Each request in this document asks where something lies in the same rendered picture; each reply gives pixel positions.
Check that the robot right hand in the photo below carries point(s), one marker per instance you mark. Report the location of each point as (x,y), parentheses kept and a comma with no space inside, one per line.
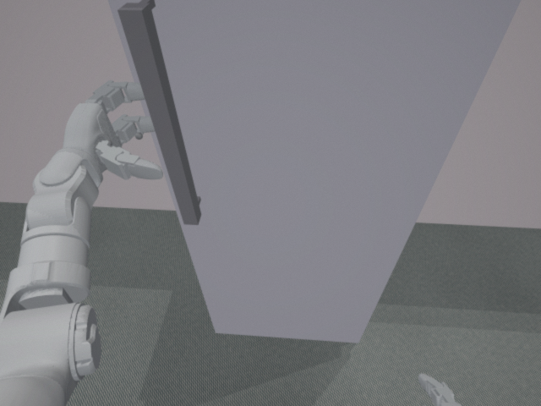
(440,393)

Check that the handle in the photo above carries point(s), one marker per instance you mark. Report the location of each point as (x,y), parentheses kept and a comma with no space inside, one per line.
(140,31)

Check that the left robot forearm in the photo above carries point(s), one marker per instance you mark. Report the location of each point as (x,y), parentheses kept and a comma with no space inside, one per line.
(52,268)

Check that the fridge door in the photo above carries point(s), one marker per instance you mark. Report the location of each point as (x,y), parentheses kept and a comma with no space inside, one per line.
(314,130)

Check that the robot left hand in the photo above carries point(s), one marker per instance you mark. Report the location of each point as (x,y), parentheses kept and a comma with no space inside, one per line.
(88,129)

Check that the left robot upper arm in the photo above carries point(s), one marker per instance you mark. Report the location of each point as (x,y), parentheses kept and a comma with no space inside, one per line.
(44,352)

